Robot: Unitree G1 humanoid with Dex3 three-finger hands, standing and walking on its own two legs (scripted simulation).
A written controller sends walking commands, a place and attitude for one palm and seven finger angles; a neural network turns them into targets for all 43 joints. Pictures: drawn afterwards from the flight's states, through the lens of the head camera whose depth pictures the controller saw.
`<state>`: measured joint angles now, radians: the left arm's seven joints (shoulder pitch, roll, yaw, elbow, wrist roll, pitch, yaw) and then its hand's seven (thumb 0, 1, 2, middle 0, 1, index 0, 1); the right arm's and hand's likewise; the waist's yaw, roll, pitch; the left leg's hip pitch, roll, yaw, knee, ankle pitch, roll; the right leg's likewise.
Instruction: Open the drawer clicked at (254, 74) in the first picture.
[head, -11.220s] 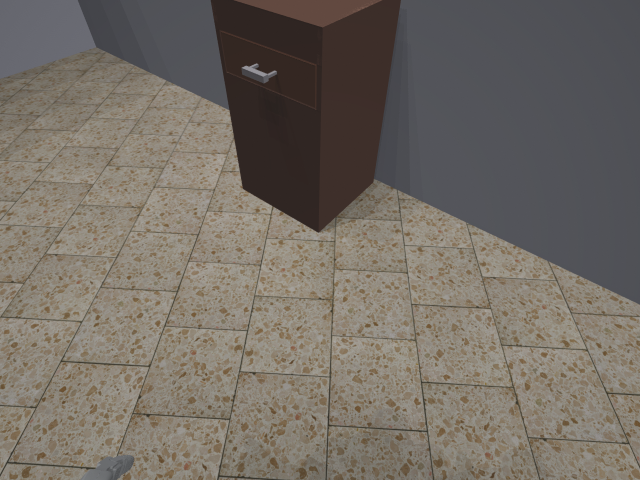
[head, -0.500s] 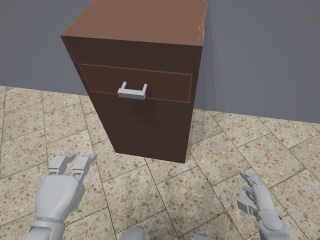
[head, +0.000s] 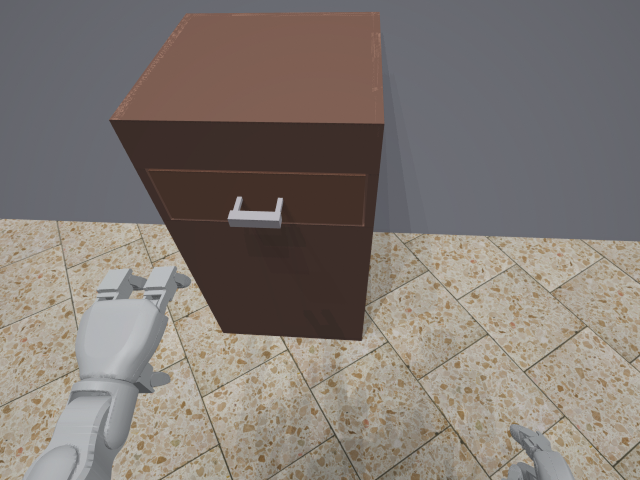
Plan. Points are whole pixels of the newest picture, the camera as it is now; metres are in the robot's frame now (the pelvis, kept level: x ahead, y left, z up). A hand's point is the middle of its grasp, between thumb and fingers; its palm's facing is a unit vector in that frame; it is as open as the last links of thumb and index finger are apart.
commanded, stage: raise the hand with hooked fingers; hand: left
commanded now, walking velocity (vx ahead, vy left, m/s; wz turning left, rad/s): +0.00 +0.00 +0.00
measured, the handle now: (257, 210) +0.59 +0.20 -0.09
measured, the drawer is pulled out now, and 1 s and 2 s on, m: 0.00 0.00 0.00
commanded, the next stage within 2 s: move the hooked fingers above the handle in 0.82 s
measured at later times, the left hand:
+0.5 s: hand (137, 261) +0.33 +0.26 +0.11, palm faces +0.06 -0.06 -1.00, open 13.8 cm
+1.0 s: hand (158, 269) +0.33 +0.23 +0.09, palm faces +0.03 -0.07 -1.00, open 13.8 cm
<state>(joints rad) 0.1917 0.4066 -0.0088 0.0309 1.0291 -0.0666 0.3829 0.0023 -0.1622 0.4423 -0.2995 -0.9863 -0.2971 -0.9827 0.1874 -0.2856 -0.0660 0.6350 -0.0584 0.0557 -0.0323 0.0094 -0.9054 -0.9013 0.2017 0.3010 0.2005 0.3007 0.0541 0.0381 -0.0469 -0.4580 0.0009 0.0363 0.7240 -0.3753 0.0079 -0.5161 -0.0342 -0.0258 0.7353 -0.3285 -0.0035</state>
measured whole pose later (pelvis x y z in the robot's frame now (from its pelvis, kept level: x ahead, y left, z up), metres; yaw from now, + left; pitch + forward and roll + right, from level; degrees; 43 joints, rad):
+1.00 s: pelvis +0.02 -0.01 +0.02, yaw +0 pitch +3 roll +1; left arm -0.10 0.44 -0.06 0.15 0.96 0.04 0.13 0.00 -0.49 0.30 -0.32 -1.20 -0.31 -1.20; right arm 0.13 -0.26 -0.02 0.65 0.00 0.11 -0.02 0.01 -0.91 -0.90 0.20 0.30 0.20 0.30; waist 0.08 0.08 -0.03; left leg -0.25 0.01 0.03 0.47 -0.28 0.00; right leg -0.32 -0.02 -0.04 0.51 -0.25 -0.01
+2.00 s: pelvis +0.01 +0.00 +0.00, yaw +0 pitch +17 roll +0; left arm -0.72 0.39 -0.08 1.01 1.12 -0.09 0.36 0.00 -0.49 0.30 -0.32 -1.20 -0.32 -1.20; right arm 0.30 -0.25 -0.07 0.72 -0.03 0.07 -0.02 0.00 -0.91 -0.90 0.20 0.30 0.20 0.30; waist -0.08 0.03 -0.12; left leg -0.66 0.01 0.03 0.75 -0.37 0.02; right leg -0.71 -0.02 -0.03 0.73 -0.31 0.00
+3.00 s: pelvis +0.01 +0.01 -0.04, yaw -1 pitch +25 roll -2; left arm -0.96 0.46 -0.02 1.22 1.15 0.08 0.49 0.00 -0.48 0.30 -0.32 -1.20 -0.31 -1.20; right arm 0.31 -0.27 -0.05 0.71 -0.06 0.07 0.03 0.00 -0.91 -0.90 0.20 0.30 0.20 0.30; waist -0.16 0.06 -0.16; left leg -0.95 0.03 0.02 0.97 -0.46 0.02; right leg -0.98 -0.01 -0.03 0.91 -0.38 0.01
